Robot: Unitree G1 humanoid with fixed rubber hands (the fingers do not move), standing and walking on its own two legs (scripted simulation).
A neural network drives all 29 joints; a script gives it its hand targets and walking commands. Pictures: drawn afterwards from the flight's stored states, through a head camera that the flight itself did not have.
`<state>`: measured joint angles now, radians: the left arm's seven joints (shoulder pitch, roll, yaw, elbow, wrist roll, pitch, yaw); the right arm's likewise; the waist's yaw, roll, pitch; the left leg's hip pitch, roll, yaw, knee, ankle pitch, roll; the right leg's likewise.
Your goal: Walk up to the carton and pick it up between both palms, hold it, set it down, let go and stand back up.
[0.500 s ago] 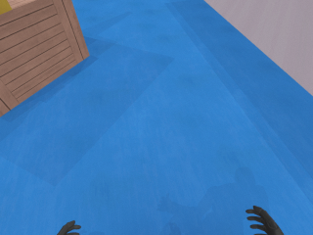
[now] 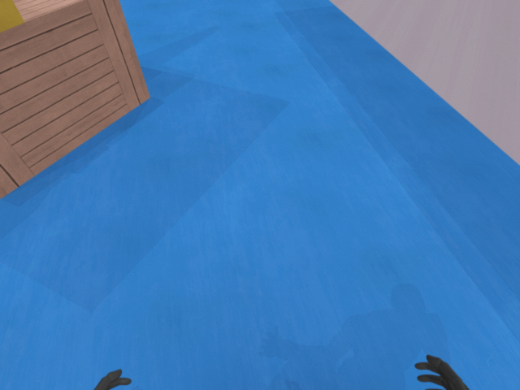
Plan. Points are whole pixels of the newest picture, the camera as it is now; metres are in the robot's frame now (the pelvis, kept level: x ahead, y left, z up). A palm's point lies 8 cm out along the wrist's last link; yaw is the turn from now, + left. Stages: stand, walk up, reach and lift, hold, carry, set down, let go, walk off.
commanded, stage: stand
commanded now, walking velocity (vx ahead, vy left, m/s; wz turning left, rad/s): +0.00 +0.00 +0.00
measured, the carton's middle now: out of the picture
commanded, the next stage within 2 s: walk up in 1.26 s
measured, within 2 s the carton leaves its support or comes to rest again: neither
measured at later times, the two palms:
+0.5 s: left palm out of the picture +0.09 +0.29 -0.10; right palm out of the picture +0.09 -0.27 -0.10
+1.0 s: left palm out of the picture +0.08 +0.29 -0.10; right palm out of the picture +0.07 -0.28 -0.10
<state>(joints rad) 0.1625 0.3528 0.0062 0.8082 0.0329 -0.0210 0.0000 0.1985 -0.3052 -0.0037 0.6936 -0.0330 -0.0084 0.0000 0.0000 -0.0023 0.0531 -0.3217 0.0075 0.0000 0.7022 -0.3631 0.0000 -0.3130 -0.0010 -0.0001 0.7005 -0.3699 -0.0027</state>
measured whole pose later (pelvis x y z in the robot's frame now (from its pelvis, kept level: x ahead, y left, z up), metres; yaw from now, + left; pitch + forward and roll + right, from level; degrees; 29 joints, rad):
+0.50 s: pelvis -0.02 +0.00 +0.00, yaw +0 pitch -2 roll +0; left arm 0.15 0.36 0.01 0.92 0.03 -0.02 0.00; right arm 0.20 -0.31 0.00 0.79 -0.03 -0.01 0.00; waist 0.00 0.00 0.05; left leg -0.32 0.01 0.00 0.70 -0.34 0.00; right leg -0.31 0.00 0.00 0.70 -0.34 0.00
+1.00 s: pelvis -0.02 +0.00 +0.01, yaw +0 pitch -2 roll +0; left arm 0.12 0.36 0.01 1.00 0.03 -0.02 0.00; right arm 0.20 -0.31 0.00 0.86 -0.03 -0.01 0.00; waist 0.00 0.00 0.04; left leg -0.31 0.01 0.00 0.63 -0.29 0.00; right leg -0.31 0.00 0.00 0.65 -0.31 -0.01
